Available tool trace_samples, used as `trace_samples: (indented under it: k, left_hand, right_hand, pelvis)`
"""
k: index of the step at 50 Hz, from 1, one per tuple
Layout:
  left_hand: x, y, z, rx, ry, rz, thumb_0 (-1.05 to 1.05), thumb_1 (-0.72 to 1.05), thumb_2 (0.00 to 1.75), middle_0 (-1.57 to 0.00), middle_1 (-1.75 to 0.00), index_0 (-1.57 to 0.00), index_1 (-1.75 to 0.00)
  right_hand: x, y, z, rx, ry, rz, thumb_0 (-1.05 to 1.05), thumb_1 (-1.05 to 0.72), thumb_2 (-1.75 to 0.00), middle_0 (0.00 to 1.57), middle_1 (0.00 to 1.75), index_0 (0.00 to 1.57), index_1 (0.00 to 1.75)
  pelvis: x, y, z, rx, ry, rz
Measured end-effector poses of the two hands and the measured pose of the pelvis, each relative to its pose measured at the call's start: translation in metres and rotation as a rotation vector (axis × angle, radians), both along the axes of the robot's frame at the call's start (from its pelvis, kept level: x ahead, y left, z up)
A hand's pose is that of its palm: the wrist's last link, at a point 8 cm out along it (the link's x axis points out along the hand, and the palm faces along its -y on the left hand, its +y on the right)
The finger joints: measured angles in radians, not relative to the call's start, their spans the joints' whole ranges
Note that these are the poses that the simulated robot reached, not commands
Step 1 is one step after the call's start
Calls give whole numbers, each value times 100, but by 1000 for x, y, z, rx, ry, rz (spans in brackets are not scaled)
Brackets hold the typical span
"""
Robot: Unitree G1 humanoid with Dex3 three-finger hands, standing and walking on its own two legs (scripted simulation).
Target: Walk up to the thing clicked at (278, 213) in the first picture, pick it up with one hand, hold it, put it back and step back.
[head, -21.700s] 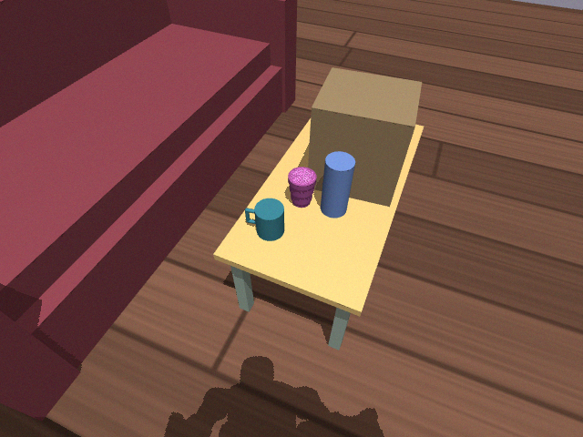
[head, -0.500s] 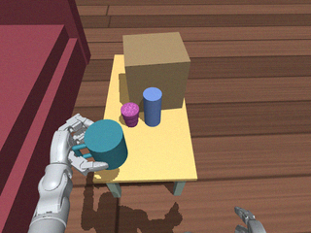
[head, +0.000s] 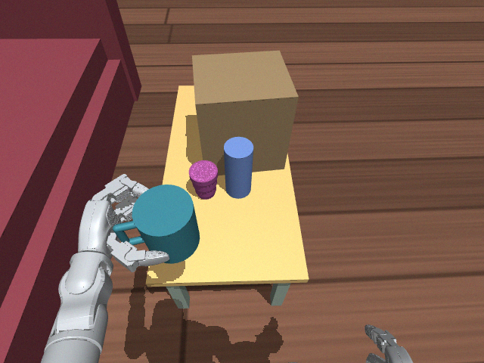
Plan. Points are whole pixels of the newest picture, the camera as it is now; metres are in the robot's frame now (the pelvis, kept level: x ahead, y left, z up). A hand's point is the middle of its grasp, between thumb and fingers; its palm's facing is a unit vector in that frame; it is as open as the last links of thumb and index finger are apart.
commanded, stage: hold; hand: left
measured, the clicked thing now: (158, 227) +0.32 +0.14 +0.05
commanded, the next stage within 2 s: crouch in 0.28 s
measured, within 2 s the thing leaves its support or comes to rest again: neither
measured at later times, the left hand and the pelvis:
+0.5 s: hand (142, 226) +0.33 +0.16 +0.05, palm faces +0.00 -1.00 -0.01, open 11.1 cm; pelvis -0.01 +0.00 +0.00, yaw +0 degrees
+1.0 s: hand (165, 212) +0.44 +0.17 -0.09, palm faces +0.03 -1.00 -0.02, open 11.1 cm; pelvis -0.04 +0.00 -0.11, yaw -1 degrees
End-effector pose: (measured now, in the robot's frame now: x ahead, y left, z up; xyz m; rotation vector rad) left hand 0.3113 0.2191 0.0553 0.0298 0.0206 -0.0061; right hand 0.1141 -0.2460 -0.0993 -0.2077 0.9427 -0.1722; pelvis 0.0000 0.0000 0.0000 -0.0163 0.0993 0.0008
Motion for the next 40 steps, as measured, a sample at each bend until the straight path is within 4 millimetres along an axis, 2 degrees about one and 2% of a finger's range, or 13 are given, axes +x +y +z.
trace_samples:
  k: [18, 26, 33, 40]
  left_hand:
    - [-2, -2, -1, -17, -5, 15, -3, -61, 73, -77, -127, -78, -126]
    - [-4, -1, -10, -20, 19, 10, -3, -61, 71, -79, -124, -80, -123]
    - [11, -1, -45, -47, 40, 29, -2, -61, 69, -82, -121, -83, -120]
    - [47, -3, -99, -18, 35, 5, -2, -61, 69, -82, -121, -83, -120]
  right_hand:
    - [0, 1, 1, 2, -13, 7, 1, -93, -91, 20, 30, 20, 30]
    - [-3, -1, -1, -3, -9, 10, 1, -91, -90, 20, 30, 20, 30]
    - [-13, -6, -14, -27, 22, 32, 1, -89, -90, 20, 30, 20, 30]
    - [-45, -16, -54, -63, 115, 39, 0, -90, -90, 20, 30, 20, 30]
  pelvis:
    - [-5, 0, -1, 0, -2, 2]
    - [-8, -1, -2, 0, 8, 4]
    - [-19, -1, -17, -3, 72, 8]
    - [-33, -1, -56, -9, 205, 4]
